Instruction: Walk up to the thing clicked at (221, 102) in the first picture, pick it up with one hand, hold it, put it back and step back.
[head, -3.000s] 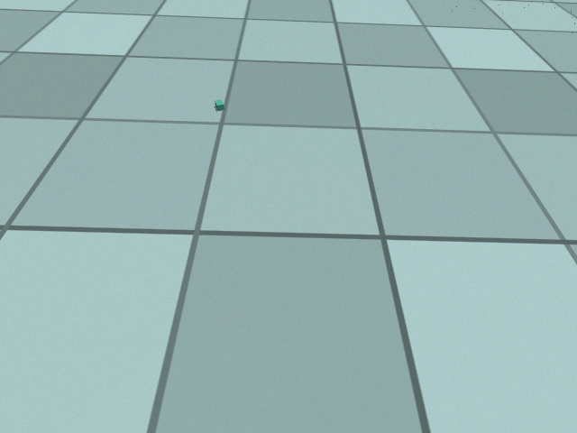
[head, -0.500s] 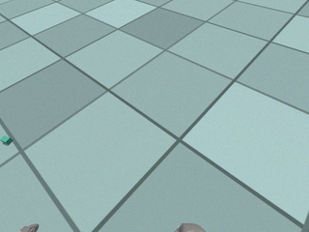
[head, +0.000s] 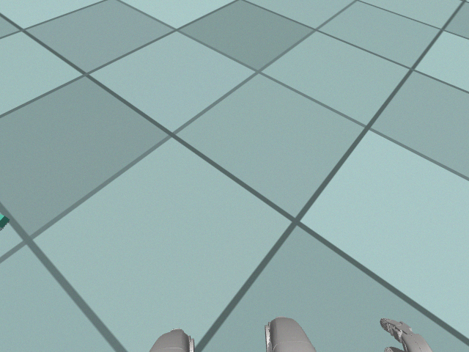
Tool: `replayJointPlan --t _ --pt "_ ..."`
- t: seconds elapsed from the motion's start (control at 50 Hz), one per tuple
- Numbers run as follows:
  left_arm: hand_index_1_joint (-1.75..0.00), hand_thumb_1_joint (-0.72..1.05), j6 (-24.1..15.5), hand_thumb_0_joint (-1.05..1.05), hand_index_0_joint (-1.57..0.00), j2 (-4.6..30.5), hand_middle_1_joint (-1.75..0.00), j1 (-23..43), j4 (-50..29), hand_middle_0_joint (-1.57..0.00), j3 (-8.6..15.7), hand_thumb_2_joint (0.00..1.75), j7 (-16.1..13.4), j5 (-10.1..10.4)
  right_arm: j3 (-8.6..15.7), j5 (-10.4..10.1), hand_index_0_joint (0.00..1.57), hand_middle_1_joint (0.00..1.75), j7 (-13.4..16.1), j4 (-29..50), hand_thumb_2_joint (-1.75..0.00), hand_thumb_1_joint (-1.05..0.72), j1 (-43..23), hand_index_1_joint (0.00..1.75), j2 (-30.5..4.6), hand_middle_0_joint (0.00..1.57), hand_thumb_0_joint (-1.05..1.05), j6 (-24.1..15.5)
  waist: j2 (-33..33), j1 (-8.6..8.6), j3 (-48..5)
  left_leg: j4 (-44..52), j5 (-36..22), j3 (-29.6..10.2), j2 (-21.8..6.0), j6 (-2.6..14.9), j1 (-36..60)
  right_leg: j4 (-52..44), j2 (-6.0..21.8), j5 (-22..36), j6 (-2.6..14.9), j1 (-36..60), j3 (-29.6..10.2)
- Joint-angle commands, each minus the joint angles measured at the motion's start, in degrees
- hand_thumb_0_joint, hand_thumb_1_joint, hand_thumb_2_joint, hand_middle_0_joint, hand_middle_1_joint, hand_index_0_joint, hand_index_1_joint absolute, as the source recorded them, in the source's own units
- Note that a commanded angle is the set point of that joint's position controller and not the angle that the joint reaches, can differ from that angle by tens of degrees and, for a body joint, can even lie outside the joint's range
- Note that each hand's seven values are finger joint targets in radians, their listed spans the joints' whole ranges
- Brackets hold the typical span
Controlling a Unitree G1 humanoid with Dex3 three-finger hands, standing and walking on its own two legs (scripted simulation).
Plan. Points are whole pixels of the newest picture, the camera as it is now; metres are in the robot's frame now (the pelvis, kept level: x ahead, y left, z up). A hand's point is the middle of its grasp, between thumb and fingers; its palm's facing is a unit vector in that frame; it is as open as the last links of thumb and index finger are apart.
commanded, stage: walk up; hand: left
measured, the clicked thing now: out of the picture +0.68 +1.03 -0.73
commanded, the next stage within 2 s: none
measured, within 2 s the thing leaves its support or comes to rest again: neither
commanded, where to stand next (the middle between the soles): +0.24 +0.92 m, yaw -19 degrees
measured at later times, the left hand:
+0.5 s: hand out of the picture +0.18 +0.48 -0.09, palm faces -0.08 -0.78 -0.63, open 7.3 cm
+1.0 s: hand out of the picture +0.29 +0.65 -0.12, palm faces -0.22 -0.79 -0.57, open 7.3 cm
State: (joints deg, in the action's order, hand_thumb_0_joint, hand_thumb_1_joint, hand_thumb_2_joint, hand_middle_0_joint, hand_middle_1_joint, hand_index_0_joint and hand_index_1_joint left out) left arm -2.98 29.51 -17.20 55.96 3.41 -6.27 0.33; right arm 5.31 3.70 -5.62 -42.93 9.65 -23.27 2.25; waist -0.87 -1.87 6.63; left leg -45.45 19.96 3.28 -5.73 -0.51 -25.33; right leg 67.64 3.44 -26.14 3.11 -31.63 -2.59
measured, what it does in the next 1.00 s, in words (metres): steps to the left: right foot, then left foot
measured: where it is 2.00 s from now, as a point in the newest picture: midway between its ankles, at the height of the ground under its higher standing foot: outside the picture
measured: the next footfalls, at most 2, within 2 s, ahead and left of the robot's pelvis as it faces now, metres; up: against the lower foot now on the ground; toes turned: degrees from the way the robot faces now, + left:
right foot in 0.22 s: +0.17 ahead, -0.02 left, +0.00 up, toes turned -11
left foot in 0.60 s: +0.18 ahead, +0.41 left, +0.00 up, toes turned -4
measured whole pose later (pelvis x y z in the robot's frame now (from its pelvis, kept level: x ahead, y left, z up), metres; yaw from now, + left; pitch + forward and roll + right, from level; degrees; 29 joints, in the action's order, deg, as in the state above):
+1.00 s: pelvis +0.15 +0.38 -0.01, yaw -10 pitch -1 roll -2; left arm -4.0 22.9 -15.6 47.2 1.2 -6.5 -0.7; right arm 6.0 4.2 -2.9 -39.3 15.5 -24.8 6.4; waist -7.9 -3.2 9.7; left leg -65.8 30.7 0.8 2.3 0.5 -28.1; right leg 44.5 -1.2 -17.3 3.9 -26.3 7.2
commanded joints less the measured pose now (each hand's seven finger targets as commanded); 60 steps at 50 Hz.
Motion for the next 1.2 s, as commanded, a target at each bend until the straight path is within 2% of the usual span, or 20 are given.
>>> replayJointPlan --t 0.0,0.08,0.12,0.16,0.2,0.22,0.26,0.38,0.5,0.58,0.62,0.66,0.7,0.8,0.88,0.9,0.92,0.96,1.04,1.18 --pt "-0.30 0.90 -1.86 0.00 -0.20 11.02 -0.30 -6.04 -1.42 -0.20 2.77 0.90 -0.28 1.12 4.90 -0.51 0.20 0.30 2.19 4.52 -0.90 -0.90 0.46 0.30 -15.52 0.20 0.00 -1.23 -14.33 -2.13 -8.66 19.14 -15.51 -11.20 -7.16 9.26 18.09 -3.27 0.19 5.22 -1.00 -9.17 2.36" --pt "-0.30 0.90 -1.90 0.00 -0.20 8.59 -0.30 -5.22 -2.89 -0.20 2.52 0.90 -0.04 0.73 3.76 0.60 0.20 0.30 2.01 6.60 -0.90 -0.90 -0.23 0.30 -13.06 0.20 0.00 -0.73 -11.89 -2.17 -8.29 19.66 -20.86 -8.96 -9.54 13.85 14.57 -15.40 0.48 7.47 -1.20 -1.35 7.90" --pt "-0.30 0.90 -1.71 0.00 -0.20 8.30 -0.30 -5.13 -3.06 -0.20 3.01 0.90 0.07 0.63 3.41 0.72 0.20 0.30 1.94 7.28 -0.90 -0.90 -1.21 0.30 -12.76 0.20 0.00 -0.34 -9.95 -1.34 -7.61 19.68 -14.90 -7.98 -8.80 12.70 8.20 -19.88 -0.16 11.14 -0.44 7.01 8.44" --pt "-0.30 0.90 -1.72 0.00 -0.20 8.40 -0.30 -12.99 -0.73 -0.20 4.05 0.90 -0.31 0.17 2.91 0.47 0.20 0.30 1.70 9.01 -0.90 -0.90 -6.25 0.30 -12.54 0.20 0.00 0.49 -5.02 4.48 -8.03 11.70 -10.43 -4.08 -6.43 9.05 -3.43 -30.90 0.05 20.84 0.95 24.13 7.28" --pt "-0.30 0.90 -1.67 0.00 -0.20 14.81 -0.30 -21.01 0.14 -0.20 6.88 0.90 -1.71 -1.30 1.40 -0.18 0.20 0.30 1.59 9.37 -0.90 -0.90 -2.72 0.30 -8.63 0.20 0.00 0.59 12.00 9.03 -11.45 -10.24 5.97 0.63 1.90 2.57 -19.13 -41.24 8.31 11.87 3.99 41.89 -9.23" --pt "-0.30 0.90 -1.62 0.00 -0.20 17.03 -0.30 -16.18 -3.10 -0.20 6.66 0.90 -2.05 -1.85 1.54 0.06 0.20 0.30 1.75 7.82 -0.90 -0.90 2.73 0.30 -9.63 0.20 0.00 1.76 10.09 5.47 -11.92 -21.09 11.16 -6.06 3.30 -0.32 -20.76 -48.95 20.41 -3.71 6.96 35.69 -29.19" --pt "-0.30 0.90 -1.84 0.00 -0.20 16.30 -0.30 -4.79 -7.87 -0.20 5.90 0.90 -2.35 -1.04 3.79 0.69 0.20 0.30 2.36 5.94 -0.90 -0.90 5.26 0.30 -15.33 0.20 0.00 2.44 3.38 2.27 -5.85 -28.93 10.48 -10.36 1.10 -1.60 -19.15 -53.15 25.99 -12.35 14.14 21.68 -36.21" --pt "-0.30 0.90 -2.94 0.00 -0.20 14.61 -0.30 0.84 -9.99 -0.20 6.49 0.90 -0.65 -2.10 4.59 0.69 0.20 0.30 -0.10 2.77 -0.90 -0.90 6.42 0.30 -15.29 0.20 0.00 2.79 5.54 -0.36 -4.35 -23.93 2.35 -9.69 -1.22 0.34 -7.36 -44.63 13.86 -3.61 8.67 5.78 -10.27" --pt "-0.30 0.90 -2.67 0.00 -0.20 19.24 -0.30 -2.02 -10.12 -0.20 7.85 0.90 0.11 -3.49 4.96 0.33 0.20 0.30 -1.27 5.24 -0.90 -0.90 1.84 0.30 -14.12 0.20 0.00 2.90 12.46 2.59 -4.49 -11.00 6.94 -3.44 -0.65 -0.10 -4.50 -41.68 11.64 -4.22 9.17 4.17 -7.23" --pt "-0.30 0.90 -1.86 0.00 -0.20 15.27 -0.30 3.32 -10.91 -0.20 5.87 0.90 0.09 -3.05 6.82 0.93 0.20 0.30 -0.14 1.20 -0.90 -0.90 14.35 0.30 -15.17 0.20 0.00 1.47 2.58 -5.39 -9.69 6.75 3.04 -0.95 3.50 1.35 14.88 -23.32 6.74 1.16 3.86 -5.04 -0.07" --pt "-0.30 0.90 -1.24 0.00 -0.20 6.23 -0.30 1.55 -11.37 -0.20 2.88 0.90 -0.78 -1.60 7.92 2.30 0.20 0.30 1.30 3.32 -0.90 -0.90 12.72 0.30 -22.61 0.20 0.00 0.11 -20.72 -5.92 -4.15 25.33 5.15 -29.31 -10.15 5.48 13.41 2.18 -9.16 -12.18 -0.92 -20.83 4.73" --pt "-0.30 0.90 -1.80 0.00 -0.20 10.32 -0.30 4.31 -10.17 -0.20 2.56 0.90 -2.24 -0.88 7.86 0.53 0.20 0.30 2.43 4.43 -0.90 -0.90 6.51 0.30 -24.59 0.20 0.00 0.02 -18.66 -4.44 -3.51 24.61 -2.16 -35.73 -14.20 13.30 9.47 4.92 -2.78 -8.78 1.03 -18.17 -1.18" --pt "-0.30 0.90 -1.85 0.00 -0.20 11.76 -0.30 -0.07 -6.21 -0.20 3.70 0.90 -1.63 0.92 5.80 0.89 0.20 0.30 3.06 6.67 -0.90 -0.90 4.34 0.30 -16.97 0.20 0.00 -0.07 -11.25 -2.94 -4.15 15.31 -20.23 -19.98 -7.67 10.65 14.15 2.16 -2.92 -2.36 -0.22 -16.24 -1.16" --pt "-0.30 0.90 -1.65 0.00 -0.20 8.81 -0.30 -4.95 -6.15 -0.20 2.73 0.90 -0.99 1.42 4.92 0.90 0.20 0.30 3.30 9.28 -0.90 -0.90 3.09 0.30 -14.30 0.20 0.00 0.46 -13.09 -1.76 -8.57 10.60 -38.06 -11.95 -7.01 12.95 17.09 -13.32 -1.60 1.43 -1.39 -3.48 6.43" --pt "-0.30 0.90 -1.78 0.00 -0.20 11.26 -0.30 -17.79 -4.13 -0.20 4.75 0.90 -1.97 -0.02 3.46 -0.09 0.20 0.30 2.56 12.41 -0.90 -0.90 -0.80 0.30 -10.53 0.20 0.00 1.31 -1.64 6.99 -12.24 -6.72 -29.59 -3.55 1.01 4.35 -0.68 -40.07 -0.19 23.43 0.32 28.21 3.25" --pt "-0.30 0.90 -1.71 0.00 -0.20 14.86 -0.30 -18.94 -5.34 -0.20 6.11 0.90 -2.36 -1.13 2.76 -0.63 0.20 0.30 2.46 12.40 -0.90 -0.90 3.42 0.30 -8.38 0.20 0.00 1.35 8.42 6.89 -14.06 -16.39 1.18 -4.42 4.95 0.84 -15.90 -39.48 11.57 27.85 5.04 39.56 -16.58" --pt "-0.30 0.90 -1.30 0.00 -0.20 15.09 -0.30 -15.10 -8.18 -0.20 5.86 0.90 -2.59 -1.76 3.13 -0.26 0.20 0.30 2.87 11.11 -0.90 -0.90 8.41 0.30 -10.58 0.20 0.00 1.96 3.38 4.03 -17.56 -25.04 13.01 -9.95 3.86 -0.88 -18.55 -41.98 22.33 18.90 10.90 40.00 -30.05" --pt "-0.30 0.90 -1.50 0.00 -0.20 15.36 -0.30 -6.46 -11.47 -0.20 5.83 0.90 -2.84 -0.93 4.95 0.55 0.20 0.30 3.88 10.38 -0.90 -0.90 7.44 0.30 -15.16 0.20 0.00 2.96 -1.08 2.53 -13.39 -35.53 13.56 -13.65 2.21 -0.50 -17.87 -45.62 28.19 11.26 17.47 27.02 -34.84" --pt "-0.30 0.90 -2.30 0.00 -0.20 13.00 -0.30 -2.20 -12.39 -0.20 5.09 0.90 -1.64 -1.61 5.43 0.15 0.20 0.30 1.91 8.83 -0.90 -0.90 5.45 0.30 -15.08 0.20 0.00 3.06 2.68 0.74 -3.62 -33.88 4.52 -14.54 3.14 0.63 -11.17 -43.97 14.97 3.77 9.84 8.43 -13.52" --pt "-0.30 0.90 -2.06 0.00 -0.20 17.57 -0.30 -1.08 -12.90 -0.20 7.06 0.90 -0.15 -3.34 5.07 -0.10 0.20 0.30 -0.02 8.61 -0.90 -0.90 3.73 0.30 -13.40 0.20 0.00 3.50 14.11 1.91 -4.47 -13.20 6.86 -4.75 0.09 -0.02 -4.81 -39.83 9.97 0.05 8.28 4.84 -3.47"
